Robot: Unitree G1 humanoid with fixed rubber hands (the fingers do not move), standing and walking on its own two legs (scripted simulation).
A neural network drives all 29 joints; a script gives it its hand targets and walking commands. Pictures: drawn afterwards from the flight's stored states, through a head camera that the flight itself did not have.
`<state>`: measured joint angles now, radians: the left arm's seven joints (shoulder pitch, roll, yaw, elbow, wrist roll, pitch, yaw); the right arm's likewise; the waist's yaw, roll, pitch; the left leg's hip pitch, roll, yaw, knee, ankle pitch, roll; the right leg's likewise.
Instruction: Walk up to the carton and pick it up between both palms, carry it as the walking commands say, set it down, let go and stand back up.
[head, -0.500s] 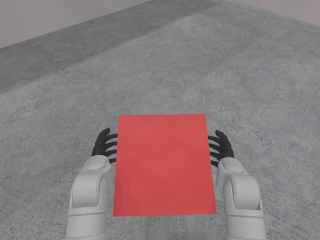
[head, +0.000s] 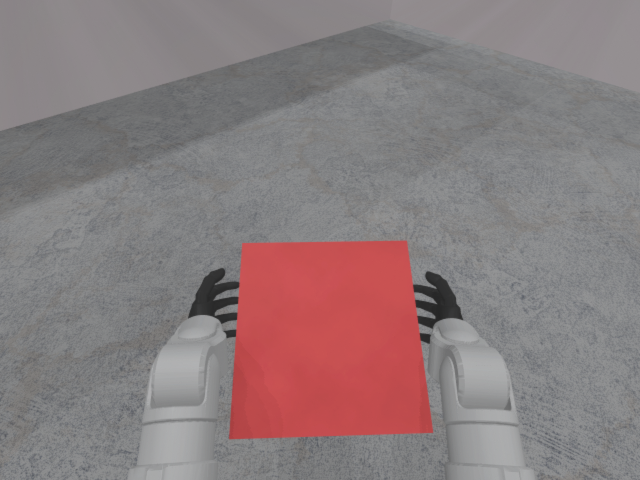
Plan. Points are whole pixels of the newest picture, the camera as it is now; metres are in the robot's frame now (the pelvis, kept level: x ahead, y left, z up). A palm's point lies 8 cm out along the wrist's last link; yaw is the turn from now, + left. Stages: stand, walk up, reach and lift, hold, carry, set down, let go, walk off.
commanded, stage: carry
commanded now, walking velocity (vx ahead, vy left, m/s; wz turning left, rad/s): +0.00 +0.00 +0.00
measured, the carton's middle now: (325, 344) +0.30 +0.00 -0.02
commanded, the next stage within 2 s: hold in 0.50 s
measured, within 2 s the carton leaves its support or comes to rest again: neither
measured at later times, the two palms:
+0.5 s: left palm (209, 338) +0.26 +0.15 +0.06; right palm (453, 342) +0.26 -0.15 +0.06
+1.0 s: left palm (218, 347) +0.25 +0.13 +0.06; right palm (468, 355) +0.25 -0.17 +0.06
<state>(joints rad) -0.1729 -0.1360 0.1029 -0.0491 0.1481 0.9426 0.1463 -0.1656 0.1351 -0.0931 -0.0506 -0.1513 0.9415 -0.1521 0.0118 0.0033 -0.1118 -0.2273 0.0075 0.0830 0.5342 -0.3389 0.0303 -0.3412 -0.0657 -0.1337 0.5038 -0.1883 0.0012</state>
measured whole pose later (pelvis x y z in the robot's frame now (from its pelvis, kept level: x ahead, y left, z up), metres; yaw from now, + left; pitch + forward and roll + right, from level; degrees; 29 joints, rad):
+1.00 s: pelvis -0.04 -0.02 +0.01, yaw +3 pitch -10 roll -1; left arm -0.32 -0.16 0.22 0.35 0.27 0.65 0.01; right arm -0.25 0.15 -0.23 0.21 -0.27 0.73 -0.07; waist -0.02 0.04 0.07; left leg -0.01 0.01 0.01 0.44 -0.25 0.02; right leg -0.08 -0.02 -0.10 0.36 -0.10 -0.01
